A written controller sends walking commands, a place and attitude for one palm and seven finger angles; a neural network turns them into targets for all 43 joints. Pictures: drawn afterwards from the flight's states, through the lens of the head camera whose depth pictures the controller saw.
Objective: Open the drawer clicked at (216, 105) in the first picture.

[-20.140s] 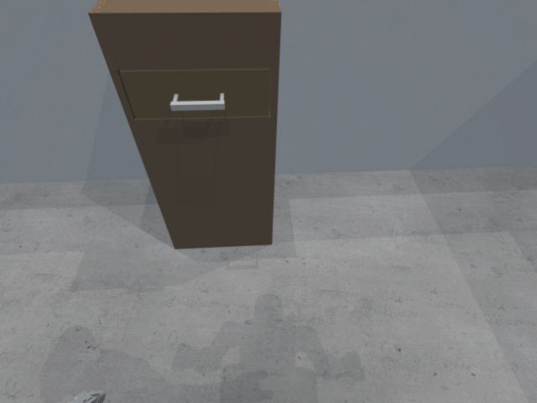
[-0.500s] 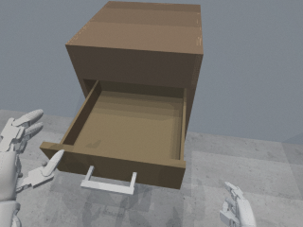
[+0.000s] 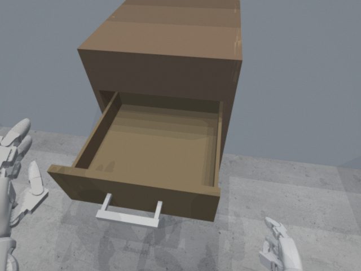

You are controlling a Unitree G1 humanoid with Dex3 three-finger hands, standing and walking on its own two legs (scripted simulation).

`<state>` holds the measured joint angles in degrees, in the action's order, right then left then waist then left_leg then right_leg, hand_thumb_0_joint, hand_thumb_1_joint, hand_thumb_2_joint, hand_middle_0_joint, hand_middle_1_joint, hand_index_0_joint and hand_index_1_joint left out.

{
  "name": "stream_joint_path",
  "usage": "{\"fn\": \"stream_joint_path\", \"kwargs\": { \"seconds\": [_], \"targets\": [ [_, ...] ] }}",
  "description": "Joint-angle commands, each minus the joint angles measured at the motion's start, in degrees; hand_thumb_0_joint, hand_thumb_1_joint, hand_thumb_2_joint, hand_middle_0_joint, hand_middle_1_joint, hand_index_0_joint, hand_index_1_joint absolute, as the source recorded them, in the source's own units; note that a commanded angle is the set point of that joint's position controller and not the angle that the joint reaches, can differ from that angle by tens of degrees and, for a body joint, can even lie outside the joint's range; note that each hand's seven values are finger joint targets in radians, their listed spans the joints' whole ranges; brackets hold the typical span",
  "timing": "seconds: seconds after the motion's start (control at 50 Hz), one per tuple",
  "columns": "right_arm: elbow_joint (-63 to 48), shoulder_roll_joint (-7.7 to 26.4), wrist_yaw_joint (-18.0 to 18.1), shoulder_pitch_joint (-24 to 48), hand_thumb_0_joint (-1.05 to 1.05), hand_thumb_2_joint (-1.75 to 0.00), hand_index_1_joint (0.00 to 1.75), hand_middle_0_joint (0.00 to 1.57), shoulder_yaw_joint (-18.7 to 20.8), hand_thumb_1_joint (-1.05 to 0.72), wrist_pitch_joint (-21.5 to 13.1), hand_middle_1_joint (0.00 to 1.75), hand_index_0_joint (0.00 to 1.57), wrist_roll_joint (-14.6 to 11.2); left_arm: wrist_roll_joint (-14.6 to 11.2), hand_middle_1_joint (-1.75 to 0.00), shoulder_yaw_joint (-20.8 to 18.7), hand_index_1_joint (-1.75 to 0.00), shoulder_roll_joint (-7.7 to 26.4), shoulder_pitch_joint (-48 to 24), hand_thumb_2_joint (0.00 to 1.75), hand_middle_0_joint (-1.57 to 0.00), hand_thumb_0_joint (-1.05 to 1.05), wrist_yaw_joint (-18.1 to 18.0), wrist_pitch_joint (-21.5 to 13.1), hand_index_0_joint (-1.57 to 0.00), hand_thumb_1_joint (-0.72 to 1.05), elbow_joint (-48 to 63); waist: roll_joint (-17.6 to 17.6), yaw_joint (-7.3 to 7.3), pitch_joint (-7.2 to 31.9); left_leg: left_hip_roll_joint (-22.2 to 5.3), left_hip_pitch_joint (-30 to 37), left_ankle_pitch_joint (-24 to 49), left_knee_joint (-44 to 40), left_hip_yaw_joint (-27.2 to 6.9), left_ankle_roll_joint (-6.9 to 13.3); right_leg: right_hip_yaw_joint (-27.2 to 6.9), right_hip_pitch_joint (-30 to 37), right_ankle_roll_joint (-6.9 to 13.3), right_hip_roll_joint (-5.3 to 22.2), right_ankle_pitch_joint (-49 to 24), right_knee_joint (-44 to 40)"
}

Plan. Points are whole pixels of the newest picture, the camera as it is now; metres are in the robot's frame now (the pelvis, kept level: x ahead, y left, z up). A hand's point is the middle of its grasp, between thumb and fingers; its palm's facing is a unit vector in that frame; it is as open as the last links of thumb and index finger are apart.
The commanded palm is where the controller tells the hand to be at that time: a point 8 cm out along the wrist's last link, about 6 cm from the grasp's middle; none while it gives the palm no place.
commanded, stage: step back with the hand held close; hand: left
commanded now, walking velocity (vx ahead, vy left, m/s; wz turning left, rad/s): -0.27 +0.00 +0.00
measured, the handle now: (130, 210) +0.24 +0.15 -0.01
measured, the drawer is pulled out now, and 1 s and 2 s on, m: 0.30 0.30 0.30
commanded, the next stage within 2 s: stop stepping back and stand still in 1.02 s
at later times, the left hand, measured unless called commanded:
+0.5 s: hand (35, 236) +0.13 +0.23 +0.15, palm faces +0.40 -0.80 -0.45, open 7.4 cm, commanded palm +0.06 +0.27 +0.18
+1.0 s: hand out of the picture +0.04 +0.19 +0.16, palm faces +0.29 -0.84 -0.46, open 7.4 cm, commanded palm -0.03 +0.25 +0.18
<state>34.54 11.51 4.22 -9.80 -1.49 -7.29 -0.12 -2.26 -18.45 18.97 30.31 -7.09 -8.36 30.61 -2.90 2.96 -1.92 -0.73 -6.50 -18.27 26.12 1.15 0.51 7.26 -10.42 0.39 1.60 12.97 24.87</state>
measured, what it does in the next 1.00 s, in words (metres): walks backwards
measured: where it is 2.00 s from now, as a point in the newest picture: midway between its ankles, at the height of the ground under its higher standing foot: outside the picture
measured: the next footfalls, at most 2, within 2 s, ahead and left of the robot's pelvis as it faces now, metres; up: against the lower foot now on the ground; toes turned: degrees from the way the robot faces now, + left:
left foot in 1.08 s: -0.14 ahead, +0.11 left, +0.00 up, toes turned +5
right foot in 1.28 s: -0.17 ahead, -0.15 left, +0.00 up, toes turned -5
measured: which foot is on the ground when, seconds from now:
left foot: down 0.00-0.86, up 0.88-1.00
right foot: down 0.00-1.00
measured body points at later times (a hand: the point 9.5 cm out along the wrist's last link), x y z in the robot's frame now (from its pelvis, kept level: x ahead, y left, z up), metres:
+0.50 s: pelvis -0.06 -0.01 -0.02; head -0.02 +0.00 +0.43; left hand +0.10 +0.27 +0.18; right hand +0.11 -0.24 -0.10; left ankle -0.05 +0.11 -0.74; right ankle +0.01 -0.11 -0.74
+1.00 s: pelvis -0.16 -0.03 +0.00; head -0.12 -0.02 +0.44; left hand +0.02 +0.23 +0.18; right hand +0.02 -0.27 -0.08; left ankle -0.16 +0.10 -0.70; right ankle -0.12 -0.13 -0.74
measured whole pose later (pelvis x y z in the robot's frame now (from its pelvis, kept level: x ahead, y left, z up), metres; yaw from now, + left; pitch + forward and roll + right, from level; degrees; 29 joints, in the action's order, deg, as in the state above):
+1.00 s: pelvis -0.16 -0.03 +0.00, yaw +0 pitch +1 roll +2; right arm 34.4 10.5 3.0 -8.1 -0.4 -5.6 -0.7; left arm -1.9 -21.2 22.4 35.7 -7.5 -12.2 37.9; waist 4.5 -1.5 -4.2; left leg 0.0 -24.5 -26.1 48.3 2.4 -1.1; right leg 3.7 -20.2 1.7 2.9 12.1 30.8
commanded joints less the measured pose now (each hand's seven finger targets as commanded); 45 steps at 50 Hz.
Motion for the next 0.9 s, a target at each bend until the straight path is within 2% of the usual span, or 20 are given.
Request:
{"fn": "stream_joint_path", "kwargs": {
  "seconds": [0.0,0.16,0.22,0.24,0.36,0.4,0.44,0.46,0.48,0.52,0.56,0.6,0.62,0.66,0.72,0.78,0.8,0.84,0.86,0.88],
  "targets": [
    [-10.5,6.8,1.4,4.8,0.0,-0.9,0.3,0.2,3.1,-0.9,-1.5,0.3,0.2,0.1,0.7,-0.3,-7.0,-0.3,7.9,1.6,0.9,-0.2,0.0,-0.8,-6.3,-0.2,0.9,11.1,2.0,-3.25,6.9,-3.9,-3.8,16.9,-0.1,-4.2,1.4,-8.2,0.6,1.2,6.7,-17.2,-1.6],
    [-12.9,6.5,1.3,4.1,0.0,-0.9,0.3,0.2,5.0,-0.9,0.6,0.3,0.2,-0.7,-0.1,-0.3,-10.6,-0.3,10.7,10.6,0.9,-0.2,0.0,-2.3,-7.3,-0.2,0.9,16.4,3.7,-3.74,13.8,-4.4,-6.8,25.9,5.2,-5.4,0.2,-7.8,2.3,3.7,9.5,-25.5,4.7],
    [-13.5,6.5,1.5,4.2,0.0,-0.9,0.3,0.2,5.2,-0.9,0.5,0.3,0.2,-0.1,-0.1,-0.3,-11.0,-0.3,11.1,11.5,0.9,-0.2,0.0,-2.8,-7.6,-0.2,0.9,18.5,1.3,-3.55,11.6,-6.2,-9.7,27.2,2.4,-8.2,0.3,-6.5,0.7,2.7,6.7,-19.3,7.4],
    [-12.9,6.9,1.7,4.7,0.0,-0.9,0.3,0.2,5.4,-0.9,0.1,0.3,0.2,0.0,-0.1,-0.3,-11.7,-0.3,11.9,11.5,0.9,-0.2,0.0,-3.3,-7.6,-0.2,0.9,19.2,-2.9,-3.04,11.4,-7.1,-9.7,28.6,1.3,-8.7,0.3,-6.2,-0.2,2.5,6.0,-16.0,8.7],
    [-11.3,6.8,2.3,2.6,0.0,-0.9,0.3,0.2,5.2,-0.9,-2.8,0.3,0.2,1.9,0.5,-0.3,-10.3,-0.3,10.5,8.4,0.9,-0.2,0.0,-4.7,-8.5,-0.2,0.9,18.4,-4.9,-3.31,7.4,-11.5,-18.9,19.4,-1.9,-10.3,3.5,-6.3,0.3,0.9,3.2,1.9,14.1],
    [-10.9,7.2,2.1,1.8,0.0,-0.9,0.3,0.2,5.2,-0.9,-3.3,0.3,0.2,1.6,0.6,-0.3,-9.4,-0.3,9.9,7.1,0.9,-0.2,0.0,-4.8,-8.6,-0.2,0.9,17.2,-1.0,-3.52,6.6,-9.3,-21.6,9.2,2.7,-9.1,3.0,-10.0,0.1,2.2,5.9,-1.6,10.0],
    [-10.0,7.3,1.8,-0.4,0.0,-0.9,0.3,0.2,5.4,-0.9,-2.8,0.3,0.2,1.1,0.5,-0.3,-9.2,-0.3,10.5,5.3,0.9,-0.2,0.0,-5.1,-8.1,-0.2,0.9,16.6,9.9,-4.99,6.7,-1.3,-16.7,-5.9,15.2,-4.6,0.3,-22.8,-7.8,7.1,15.3,-2.8,-4.3],
    [-9.6,7.1,1.1,-0.3,0.0,-0.9,0.3,0.2,5.3,-0.9,-2.5,0.3,0.2,-0.2,0.1,-0.3,-8.8,-0.3,10.9,3.7,0.9,-0.2,0.0,-4.4,-7.7,-0.2,0.9,17.2,13.4,-4.78,9.1,2.0,-11.1,-10.0,23.8,-1.2,-0.2,-25.9,-11.7,8.6,20.1,5.3,-9.9],
    [-9.6,6.5,0.8,0.9,0.0,-0.9,0.3,0.2,5.0,-0.9,-2.3,0.3,0.2,-0.3,-0.1,-0.3,-9.7,-0.3,11.8,3.2,0.9,-0.2,0.0,-4.1,-7.5,-0.2,0.9,17.2,14.3,-3.82,8.8,1.2,-10.6,-10.7,27.6,-1.2,0.2,-24.0,-11.6,9.4,21.2,5.4,-10.7],
    [-10.3,5.0,0.4,2.6,0.0,-0.9,0.3,0.2,3.5,-0.9,-2.2,0.3,0.2,-0.2,0.2,-0.3,-10.2,-0.3,11.4,4.2,0.9,-0.2,0.0,-3.6,-7.1,-0.2,0.9,17.3,14.1,-4.04,7.7,-0.6,-10.3,-9.6,19.0,-1.2,0.6,-16.4,-8.9,7.4,17.6,-1.7,-6.5],
    [-10.1,5.9,0.8,2.7,0.0,-0.9,0.3,0.2,3.2,-0.9,-2.2,0.3,0.2,0.1,0.4,-0.3,-10.1,-0.3,11.4,5.5,0.9,-0.2,0.0,-3.5,-7.1,-0.2,0.9,18.3,5.7,-4.37,5.4,-2.0,-7.8,-4.2,0.4,-1.4,1.4,-12.0,-9.0,3.5,13.0,0.9,-1.0],
    [-11.4,8.0,0.8,4.4,0.0,-0.9,0.3,0.2,4.1,-0.9,-3.4,0.3,0.2,0.6,1.3,-0.3,-10.0,-0.3,12.1,4.6,0.9,-0.2,0.0,-3.8,-8.9,-0.2,0.9,21.8,-12.5,-2.87,3.7,-15.8,-17.0,4.9,-10.1,-16.8,6.9,-5.0,-6.4,-1.1,1.8,5.7,16.3],
    [-10.6,6.2,0.7,4.2,0.0,-0.9,0.3,0.2,3.8,-0.9,-3.8,0.3,0.2,1.0,1.3,-0.3,-10.3,-0.3,11.4,5.7,0.9,-0.2,0.0,-4.0,-8.7,-0.2,0.9,18.1,-13.3,-3.91,4.0,-18.2,-22.9,1.5,-13.4,-16.8,7.7,-5.9,-5.4,-0.9,0.2,15.5,26.5],
    [-9.5,6.2,0.6,2.8,0.0,-0.9,0.3,0.2,4.7,-0.9,-4.4,0.3,0.2,1.4,0.9,-0.3,-11.1,-0.3,12.4,4.3,0.9,-0.2,0.0,-4.4,-8.6,-0.2,0.9,20.7,-8.1,-4.17,3.0,-18.0,-17.3,21.8,-7.0,-15.1,9.6,-8.5,-10.6,-1.2,-1.3,16.7,31.5],
    [-8.5,7.2,-1.3,2.1,0.0,-0.9,0.3,0.2,5.1,-0.9,-5.1,0.3,0.2,-0.5,0.6,-0.3,-8.8,-0.3,9.7,5.1,0.9,-0.2,0.0,-2.8,-7.5,-0.2,0.9,18.3,-8.2,-2.94,6.5,-15.3,-5.8,32.2,-0.8,-8.3,6.3,-5.5,-10.3,-1.6,0.1,9.8,15.5],
    [-8.4,8.2,-1.7,3.6,0.0,-0.9,0.3,0.2,4.3,-0.9,-5.1,0.3,0.2,-0.6,0.3,-0.3,-8.8,-0.3,10.8,3.4,0.9,-0.2,0.0,-1.6,-7.7,-0.2,0.9,17.4,-5.4,-2.82,4.9,-14.4,-11.5,19.7,1.5,-8.3,4.1,-5.1,-1.4,-1.2,1.6,-2.1,1.1],
    [-8.7,8.2,-1.7,3.5,0.0,-0.9,0.3,0.2,4.3,-0.9,-4.8,0.3,0.2,-0.9,0.3,-0.3,-9.0,-0.3,11.3,2.6,0.9,-0.2,0.0,-1.2,-7.9,-0.2,0.9,16.9,-0.6,-3.02,4.8,-11.6,-13.7,11.0,4.3,-5.9,2.6,-6.4,-0.4,-0.2,4.0,-8.4,-1.9],
    [-8.9,6.8,-1.8,1.4,0.0,-0.9,0.3,0.2,5.1,-0.9,-3.9,0.3,0.2,-1.9,-0.5,-0.3,-9.8,-0.3,13.1,1.9,0.9,-0.2,0.0,-1.2,-7.4,-0.2,0.9,16.1,17.1,-3.93,7.8,-0.7,-14.8,-5.8,21.2,0.9,-1.4,-22.9,-6.6,7.3,18.8,-15.3,-8.3],
    [-8.9,6.8,-1.7,2.9,0.0,-0.9,0.3,0.2,5.7,-0.9,-3.1,0.3,0.2,-2.2,-0.7,-0.3,-10.7,-0.3,14.0,3.0,0.9,-0.2,0.0,-1.5,-7.0,-0.2,0.9,16.6,16.6,-2.59,9.4,0.6,-15.5,-9.3,33.0,-1.3,-1.1,-25.0,-6.9,10.4,22.2,-17.1,-9.5],
    [-9.3,5.1,-1.7,4.1,0.0,-0.9,0.3,0.2,4.5,-0.9,-2.5,0.3,0.2,-1.6,-0.5,-0.3,-11.3,-0.3,13.9,4.9,0.9,-0.2,0.0,-1.7,-7.0,-0.2,0.9,17.2,14.4,-3.0,10.4,0.1,-18.1,-10.5,36.0,-2.4,-1.3,-21.9,-4.3,11.3,21.8,-23.0,-6.6]
  ]
}}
